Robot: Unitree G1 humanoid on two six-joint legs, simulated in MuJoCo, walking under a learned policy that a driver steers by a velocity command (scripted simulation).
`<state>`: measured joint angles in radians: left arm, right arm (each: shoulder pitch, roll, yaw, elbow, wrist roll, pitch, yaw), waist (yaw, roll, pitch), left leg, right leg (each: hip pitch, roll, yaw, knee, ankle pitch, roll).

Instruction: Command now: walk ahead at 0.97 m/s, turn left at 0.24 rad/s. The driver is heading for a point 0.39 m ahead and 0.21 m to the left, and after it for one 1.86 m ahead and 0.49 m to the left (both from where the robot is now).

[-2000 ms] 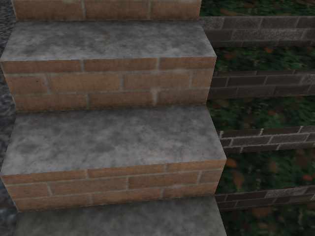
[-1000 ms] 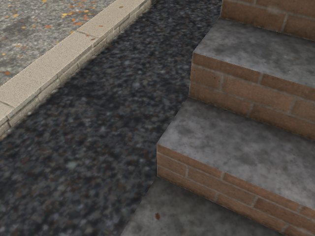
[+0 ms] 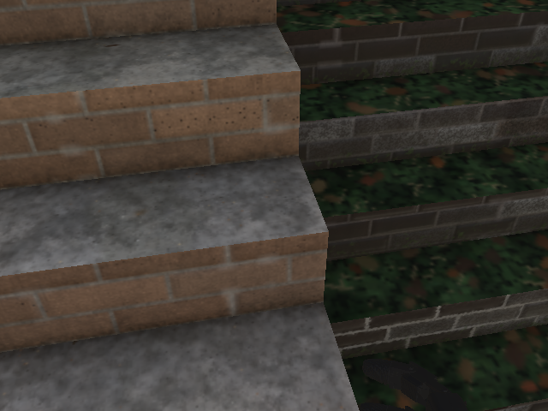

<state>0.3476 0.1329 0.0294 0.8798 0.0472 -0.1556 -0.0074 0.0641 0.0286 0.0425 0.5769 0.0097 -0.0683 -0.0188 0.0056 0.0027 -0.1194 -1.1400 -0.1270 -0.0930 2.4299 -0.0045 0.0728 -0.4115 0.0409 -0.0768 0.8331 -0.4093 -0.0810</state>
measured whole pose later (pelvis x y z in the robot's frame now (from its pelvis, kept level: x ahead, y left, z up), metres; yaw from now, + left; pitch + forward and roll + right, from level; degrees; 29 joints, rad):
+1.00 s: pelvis +0.30 +0.12 +0.25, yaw +38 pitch -1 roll -5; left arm 0.17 0.08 0.01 0.67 0.00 0.05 0.00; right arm 0.40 -0.17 -0.02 0.80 -0.02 -0.02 -0.09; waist -0.04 -0.01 0.02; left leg -0.08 -0.08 -0.17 0.36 -0.22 0.10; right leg -1.17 0.06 -0.07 2.03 -0.45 -0.03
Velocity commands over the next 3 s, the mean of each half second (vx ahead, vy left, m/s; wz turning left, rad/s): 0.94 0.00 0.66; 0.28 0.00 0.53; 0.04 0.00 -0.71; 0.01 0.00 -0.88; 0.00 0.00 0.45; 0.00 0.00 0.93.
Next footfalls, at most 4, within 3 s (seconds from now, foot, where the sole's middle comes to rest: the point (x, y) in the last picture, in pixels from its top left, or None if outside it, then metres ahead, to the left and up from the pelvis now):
0.44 left None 0.28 0.16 -0.54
1.12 right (234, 395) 0.47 0.11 -0.35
1.54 left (128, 389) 0.48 0.29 -0.35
2.00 right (286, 380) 0.50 0.02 -0.35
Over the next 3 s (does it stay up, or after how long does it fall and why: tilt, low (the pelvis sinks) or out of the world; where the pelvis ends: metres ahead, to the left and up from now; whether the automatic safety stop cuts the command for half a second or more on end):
stays up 0.44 0.14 0.41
